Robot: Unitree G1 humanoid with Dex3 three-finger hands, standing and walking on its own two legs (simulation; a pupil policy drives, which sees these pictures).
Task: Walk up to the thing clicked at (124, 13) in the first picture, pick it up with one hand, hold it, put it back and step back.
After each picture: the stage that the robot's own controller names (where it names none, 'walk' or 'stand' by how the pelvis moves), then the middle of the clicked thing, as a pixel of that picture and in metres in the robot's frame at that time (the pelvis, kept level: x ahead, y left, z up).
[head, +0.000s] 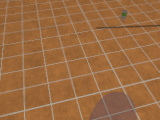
stand; (124, 14) +1.99 -0.65 -0.72
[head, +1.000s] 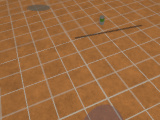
walk; (102, 20) +1.93 -0.17 -0.69
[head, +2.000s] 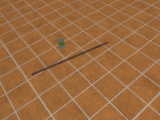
walk; (61, 43) +1.36 +0.28 -0.72
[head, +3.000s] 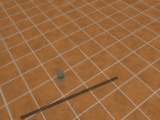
walk; (60, 76) +0.88 +0.26 -0.72
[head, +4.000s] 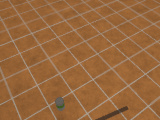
walk; (60, 104) +0.55 +0.19 -0.69
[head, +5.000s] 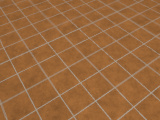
stand; out of the picture +0.38 +0.17 -0.71
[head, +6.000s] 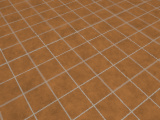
stand; out of the picture +0.35 +0.17 -0.72
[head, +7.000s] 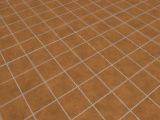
stand; out of the picture +0.36 +0.18 -0.73
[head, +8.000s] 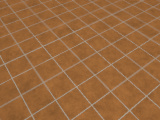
stand; out of the picture +0.35 +0.18 -0.73
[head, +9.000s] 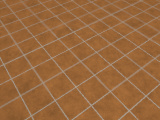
stand; out of the picture +0.35 +0.18 -0.73
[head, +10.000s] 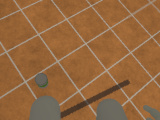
go down; (42, 81) +0.40 +0.19 -0.46
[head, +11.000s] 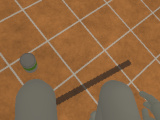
go down; (29, 63) +0.43 +0.22 -0.32
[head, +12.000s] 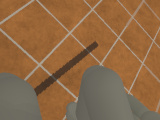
close in; out of the picture +0.41 +0.27 -0.22
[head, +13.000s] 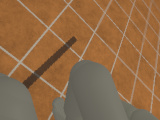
close; out of the picture +0.40 +0.27 -0.22
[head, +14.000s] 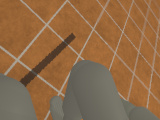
close; out of the picture +0.39 +0.28 -0.22
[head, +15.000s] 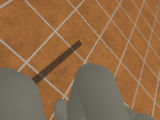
lift; out of the picture +0.36 +0.24 -0.21
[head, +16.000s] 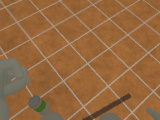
lift; (39, 105) +0.35 +0.22 -0.40
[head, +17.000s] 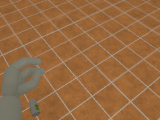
hold; (34, 107) +0.55 +0.37 -0.70
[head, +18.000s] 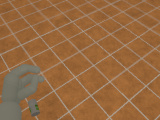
hold; (33, 107) +0.54 +0.36 -0.71
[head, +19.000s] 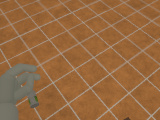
stand; (32, 99) +0.56 +0.36 -0.68
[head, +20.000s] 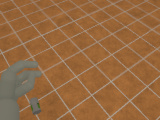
stand; (35, 105) +0.55 +0.35 -0.70
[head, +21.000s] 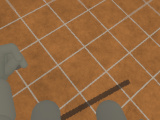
crouch; (13, 59) +0.58 +0.38 -0.49
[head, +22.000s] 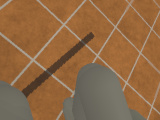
lower; out of the picture +0.54 +0.48 -0.26
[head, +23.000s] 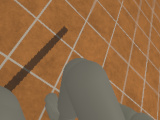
lower; out of the picture +0.51 +0.51 -0.25
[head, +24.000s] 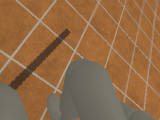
lower; out of the picture +0.51 +0.51 -0.25
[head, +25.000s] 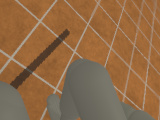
lower; out of the picture +0.51 +0.51 -0.25
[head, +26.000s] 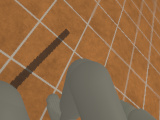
loosen; out of the picture +0.51 +0.51 -0.25
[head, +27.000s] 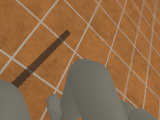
withdraw; out of the picture +0.50 +0.51 -0.25
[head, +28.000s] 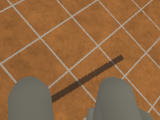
walk; out of the picture +0.57 +0.45 -0.32
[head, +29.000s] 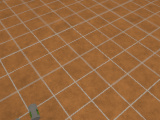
stand; (34, 112) +0.54 +0.34 -0.68
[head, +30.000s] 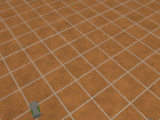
stand; (35, 109) +0.56 +0.36 -0.69
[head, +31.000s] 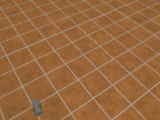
stand; (37, 107) +0.56 +0.35 -0.71
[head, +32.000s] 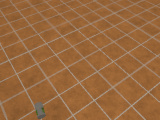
walk; (39, 110) +0.57 +0.35 -0.75
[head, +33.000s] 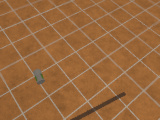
walk; (38, 76) +0.72 +0.32 -0.73
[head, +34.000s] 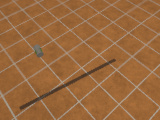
walk; (38, 50) +1.02 +0.44 -0.71
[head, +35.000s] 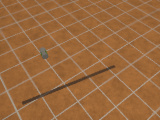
stand; (43, 53) +1.16 +0.37 -0.73
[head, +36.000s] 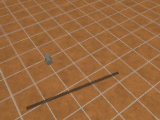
stand; (48, 59) +1.15 +0.36 -0.75
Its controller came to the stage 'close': yes
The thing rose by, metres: 0.35
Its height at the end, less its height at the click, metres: -0.02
